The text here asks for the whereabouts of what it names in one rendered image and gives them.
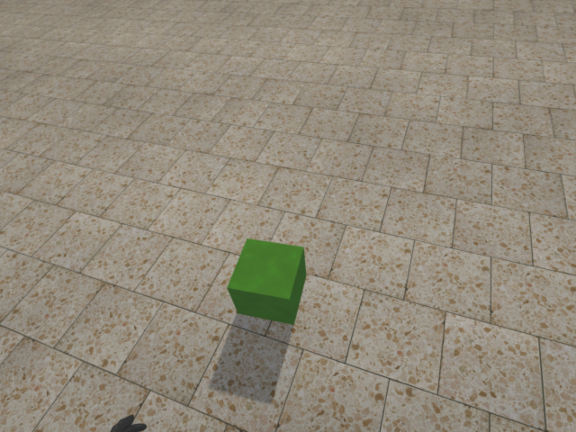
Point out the carton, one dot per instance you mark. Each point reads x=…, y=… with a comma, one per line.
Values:
x=268, y=280

